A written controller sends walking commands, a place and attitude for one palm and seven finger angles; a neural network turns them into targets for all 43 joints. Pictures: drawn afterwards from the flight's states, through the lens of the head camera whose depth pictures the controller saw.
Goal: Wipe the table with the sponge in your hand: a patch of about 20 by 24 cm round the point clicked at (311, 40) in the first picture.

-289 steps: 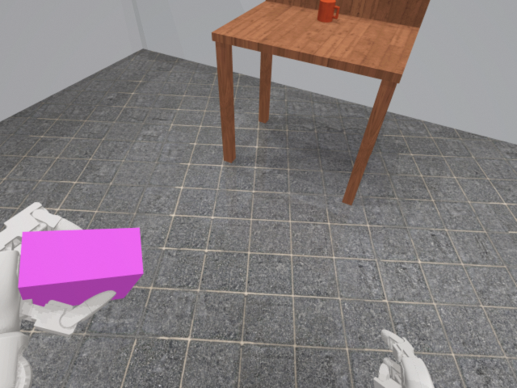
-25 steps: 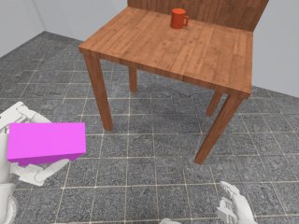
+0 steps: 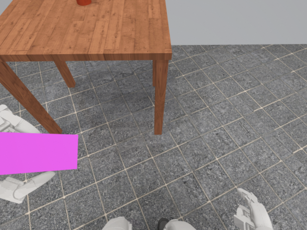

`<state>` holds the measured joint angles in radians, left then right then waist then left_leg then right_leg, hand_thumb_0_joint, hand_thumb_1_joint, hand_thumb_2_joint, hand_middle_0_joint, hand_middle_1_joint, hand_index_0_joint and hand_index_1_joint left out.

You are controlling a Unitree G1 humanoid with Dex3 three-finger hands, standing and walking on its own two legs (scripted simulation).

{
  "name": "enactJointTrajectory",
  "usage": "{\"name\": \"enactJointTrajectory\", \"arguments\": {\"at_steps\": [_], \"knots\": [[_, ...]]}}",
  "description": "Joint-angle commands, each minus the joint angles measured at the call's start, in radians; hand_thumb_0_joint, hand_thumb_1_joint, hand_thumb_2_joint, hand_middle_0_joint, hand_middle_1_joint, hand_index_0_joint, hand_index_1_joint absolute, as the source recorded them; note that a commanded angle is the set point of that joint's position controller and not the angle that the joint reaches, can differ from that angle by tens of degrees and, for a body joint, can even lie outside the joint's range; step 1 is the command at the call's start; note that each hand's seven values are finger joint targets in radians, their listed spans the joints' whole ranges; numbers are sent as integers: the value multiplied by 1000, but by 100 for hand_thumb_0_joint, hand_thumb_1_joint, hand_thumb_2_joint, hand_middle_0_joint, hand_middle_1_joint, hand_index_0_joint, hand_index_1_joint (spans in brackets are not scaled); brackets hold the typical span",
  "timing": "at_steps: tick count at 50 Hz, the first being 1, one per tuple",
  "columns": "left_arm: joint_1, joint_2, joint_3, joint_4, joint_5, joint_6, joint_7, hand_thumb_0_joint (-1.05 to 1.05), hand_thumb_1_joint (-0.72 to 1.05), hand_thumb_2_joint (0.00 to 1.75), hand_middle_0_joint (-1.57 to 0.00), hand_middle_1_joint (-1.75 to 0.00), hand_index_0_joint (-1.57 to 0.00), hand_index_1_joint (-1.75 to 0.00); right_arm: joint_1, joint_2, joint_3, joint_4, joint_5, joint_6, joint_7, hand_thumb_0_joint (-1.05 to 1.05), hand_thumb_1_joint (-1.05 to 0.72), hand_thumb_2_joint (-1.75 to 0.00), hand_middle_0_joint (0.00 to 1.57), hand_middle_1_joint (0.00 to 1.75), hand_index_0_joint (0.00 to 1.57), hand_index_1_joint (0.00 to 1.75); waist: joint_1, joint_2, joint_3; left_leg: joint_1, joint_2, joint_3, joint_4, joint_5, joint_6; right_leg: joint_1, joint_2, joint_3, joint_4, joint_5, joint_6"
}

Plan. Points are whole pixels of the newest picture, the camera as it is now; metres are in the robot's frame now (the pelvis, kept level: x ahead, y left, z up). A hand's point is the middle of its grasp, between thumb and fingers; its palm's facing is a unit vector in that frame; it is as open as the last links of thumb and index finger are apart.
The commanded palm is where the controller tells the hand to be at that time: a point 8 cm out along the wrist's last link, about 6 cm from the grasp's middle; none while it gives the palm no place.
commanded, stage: turn to face it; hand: left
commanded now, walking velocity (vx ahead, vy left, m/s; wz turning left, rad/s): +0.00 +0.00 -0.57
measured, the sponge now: (43, 154) +0.23 +0.20 +0.17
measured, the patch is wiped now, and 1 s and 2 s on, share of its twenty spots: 0.00 0.00 0.00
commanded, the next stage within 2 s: take the last steps up to it in 0.52 s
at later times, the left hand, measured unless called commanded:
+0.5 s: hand (97, 157) +0.22 +0.10 +0.17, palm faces +0.12 -0.86 -0.49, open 9.9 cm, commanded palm +0.16 +0.18 +0.18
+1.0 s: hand (81, 173) +0.20 +0.12 +0.17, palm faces +0.17 -0.89 -0.43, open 9.9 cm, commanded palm +0.17 +0.17 +0.18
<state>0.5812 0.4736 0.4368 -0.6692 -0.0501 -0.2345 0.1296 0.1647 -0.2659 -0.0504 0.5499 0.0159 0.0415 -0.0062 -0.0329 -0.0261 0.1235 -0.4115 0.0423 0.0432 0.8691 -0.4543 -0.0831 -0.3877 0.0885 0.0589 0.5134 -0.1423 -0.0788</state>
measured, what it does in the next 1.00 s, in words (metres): steps on the spot, turning right: left foot, then right foot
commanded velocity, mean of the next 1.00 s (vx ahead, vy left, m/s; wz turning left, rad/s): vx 0.12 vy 0.06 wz -0.19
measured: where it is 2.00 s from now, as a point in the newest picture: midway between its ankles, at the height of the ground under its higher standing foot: outside the picture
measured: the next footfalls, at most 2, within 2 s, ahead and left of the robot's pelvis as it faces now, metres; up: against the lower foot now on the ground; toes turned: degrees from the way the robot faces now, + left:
left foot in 0.10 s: +0.03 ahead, +0.14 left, +0.00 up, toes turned +0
right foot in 0.38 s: -0.01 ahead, -0.15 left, +0.00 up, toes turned -16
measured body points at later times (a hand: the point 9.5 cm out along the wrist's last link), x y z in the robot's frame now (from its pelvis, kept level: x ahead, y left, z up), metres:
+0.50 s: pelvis -0.06 -0.05 -0.01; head -0.01 -0.08 +0.44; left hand +0.21 +0.15 +0.20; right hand +0.05 -0.29 -0.12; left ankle -0.06 +0.11 -0.67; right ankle -0.05 -0.14 -0.73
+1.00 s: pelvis -0.07 -0.05 +0.00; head -0.09 -0.05 +0.45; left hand +0.18 +0.17 +0.20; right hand -0.01 -0.31 -0.09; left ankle -0.07 +0.07 -0.73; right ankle -0.11 -0.15 -0.71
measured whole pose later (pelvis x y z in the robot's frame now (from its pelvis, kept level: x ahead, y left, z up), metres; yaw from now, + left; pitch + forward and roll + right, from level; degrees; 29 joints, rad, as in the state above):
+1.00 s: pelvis -0.07 -0.05 +0.00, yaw -18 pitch +0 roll -1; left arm 0.49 0.35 0.35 -0.43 0.01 -0.21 0.15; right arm 0.27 -0.18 0.00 0.64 0.01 -0.08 -0.05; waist 0.01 0.04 -0.05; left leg -0.19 0.05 0.07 0.52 -0.32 0.01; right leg -0.32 -0.03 -0.12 0.71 -0.44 0.03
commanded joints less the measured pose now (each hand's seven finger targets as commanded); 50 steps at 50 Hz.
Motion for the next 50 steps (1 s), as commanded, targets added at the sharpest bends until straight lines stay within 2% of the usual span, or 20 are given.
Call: {"name": "enactJointTrajectory", "arguments": {"at_steps": [1,4,6,7,9,11,17,18,20,21,24,26,31,36,37,39,40,43,46,50], "knots": [[25,90,140,-74,-20,-27,39,0,10,130,-120,-160,-120,-160,-54,-49,-1,-154,7,-43,4,0,-90,-90,20,30,20,30,56,-84,-294,108,9,-31,-233,18,23,172,-281,344,-159,58,-82],[-29,88,109,-50,-14,-24,30,0,10,130,-120,-160,-120,-160,-25,-70,-1,-155,5,-37,-8,0,-90,-90,20,30,20,30,36,-8,-269,316,66,-37,-471,106,71,-6,-177,285,-75,-105,11],[-116,80,81,-90,-2,-34,20,0,10,130,-120,-160,-120,-160,-56,-94,-9,-181,4,-47,-23,0,-90,-90,20,30,20,30,50,270,-182,305,356,-285,-601,176,205,-191,-21,86,306,-340,90],[-120,98,92,-62,15,-35,24,0,10,130,-120,-160,-120,-160,-55,-65,-2,-170,2,-59,-28,0,-90,-90,20,30,20,30,60,282,-171,185,424,-282,-623,178,256,-169,-38,11,561,-341,110],[-176,61,39,-51,26,-32,17,0,10,130,-120,-160,-120,-160,-55,-56,-2,-156,-5,-77,-24,0,-90,-90,20,30,20,30,52,245,-103,57,393,-168,-602,196,262,-148,-93,16,691,-290,124],[-316,49,-22,-161,31,-33,14,0,10,130,-120,-160,-120,-160,-42,-62,-2,-147,7,-101,-14,0,-90,-90,20,30,20,30,60,247,-101,133,317,14,-549,294,196,-126,-111,-68,520,-265,134],[-325,60,-10,-92,36,-18,34,0,10,130,-120,-160,-120,-160,-16,-75,1,-138,1,-162,-4,0,-90,-90,20,30,20,30,49,272,-145,129,268,55,-324,371,106,175,-74,-195,31,-154,135],[-313,81,20,-73,35,-25,33,0,10,130,-120,-160,-120,-160,-9,-64,2,-133,2,-166,0,0,-90,-90,20,30,20,30,49,199,-173,123,237,75,-225,320,84,226,-114,-149,-54,-51,113],[-259,161,105,-47,29,-35,44,0,10,130,-120,-160,-120,-160,-40,-12,16,-152,-1,-159,-1,0,-90,-90,20,30,20,30,56,-218,-222,-111,33,88,137,-132,14,321,-391,293,-134,490,-50],[-202,145,120,-5,13,-23,42,0,10,130,-120,-160,-120,-160,-70,-19,7,-147,3,-146,-3,0,-90,-90,20,30,20,30,67,-244,-255,-125,36,-14,290,-156,15,284,-445,363,-158,469,-83],[2,123,153,-39,-9,-36,35,0,10,130,-120,-160,-120,-160,-83,18,34,-131,-8,-103,-4,0,-90,-90,20,30,20,30,53,-56,-282,-166,49,-69,317,-26,12,331,-365,253,-100,453,-101],[28,99,151,-63,-13,-49,34,0,10,130,-120,-160,-120,-160,-87,15,35,-132,-4,-77,1,0,-90,-90,20,30,20,30,38,-62,-343,-124,44,-42,196,-6,8,378,-339,158,-78,484,-82],[9,114,148,-112,-8,-53,46,0,10,130,-120,-160,-120,-160,-90,-26,9,-131,-4,-96,-26,0,-90,-90,20,30,20,30,50,-99,-349,-2,8,-10,-59,-8,36,324,-340,217,-124,369,-93],[-25,90,81,-94,15,-30,57,0,10,130,-120,-160,-120,-160,-32,-58,-3,-102,-5,-105,-45,0,-90,-90,20,30,20,30,24,-53,-333,233,-22,28,-417,72,90,197,-292,192,-194,-220,-31],[-39,87,72,-100,20,-36,55,0,10,130,-120,-160,-120,-160,-22,-66,-8,-102,-11,-108,-52,0,-90,-90,20,30,20,30,21,2,-302,288,12,0,-503,35,117,131,-247,165,-149,-317,-4],[-70,60,51,-103,34,-52,51,0,10,130,-120,-160,-120,-160,-36,-96,-13,-118,-13,-114,-56,0,-90,-90,20,30,20,30,31,301,-189,325,248,-313,-644,-103,234,-99,-72,-31,136,-368,63],[-92,81,61,-68,42,-52,54,0,10,130,-120,-160,-120,-160,-45,-75,-3,-107,-11,-123,-58,0,-90,-90,20,30,20,30,15,343,-148,206,325,-385,-698,-149,294,-113,-57,-110,368,-364,79],[-163,46,18,-9,62,-60,39,0,10,130,-120,-160,-120,-160,-31,-61,-7,-66,-14,-157,-49,0,-90,-90,20,30,20,30,20,267,-61,85,253,-251,-667,-109,285,-121,-109,-110,505,-296,89],[-230,24,-29,-3,55,-46,32,0,10,130,-120,-160,-120,-160,-17,-66,-3,-58,-7,-169,-54,0,-90,-90,20,30,20,30,29,248,-74,129,190,-124,-606,68,240,-28,-105,-199,286,-311,106],[-292,21,-46,28,57,-39,33,0,10,130,-120,-160,-120,-160,-21,-68,5,-45,-15,-174,-59,0,-90,-90,20,30,20,30,32,207,-126,105,158,-90,-445,171,195,214,-108,-234,-67,-208,97]]}}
